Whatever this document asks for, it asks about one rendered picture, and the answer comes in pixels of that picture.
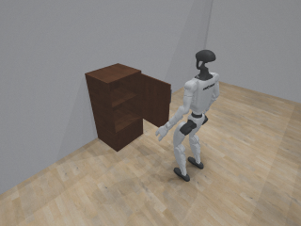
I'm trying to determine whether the robot thigh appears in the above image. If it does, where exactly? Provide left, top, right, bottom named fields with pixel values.
left=188, top=113, right=208, bottom=145
left=173, top=121, right=194, bottom=154

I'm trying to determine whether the robot left hand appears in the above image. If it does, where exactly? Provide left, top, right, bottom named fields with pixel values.
left=155, top=125, right=168, bottom=142

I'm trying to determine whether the right robot forearm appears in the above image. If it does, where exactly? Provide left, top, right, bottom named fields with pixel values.
left=208, top=97, right=218, bottom=107

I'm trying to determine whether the cupboard door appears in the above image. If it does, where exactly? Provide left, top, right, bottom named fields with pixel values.
left=140, top=73, right=171, bottom=128

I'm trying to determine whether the robot right thigh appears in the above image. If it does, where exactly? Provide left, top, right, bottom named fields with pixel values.
left=188, top=113, right=208, bottom=145

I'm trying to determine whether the left robot upper arm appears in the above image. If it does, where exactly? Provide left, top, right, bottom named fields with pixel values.
left=182, top=79, right=198, bottom=115

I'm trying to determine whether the right robot upper arm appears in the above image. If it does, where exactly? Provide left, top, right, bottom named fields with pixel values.
left=210, top=73, right=220, bottom=99

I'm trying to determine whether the left robot forearm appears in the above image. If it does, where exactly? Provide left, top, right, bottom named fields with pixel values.
left=164, top=106, right=185, bottom=131

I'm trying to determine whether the robot left thigh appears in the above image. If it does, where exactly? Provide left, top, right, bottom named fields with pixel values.
left=173, top=121, right=194, bottom=154

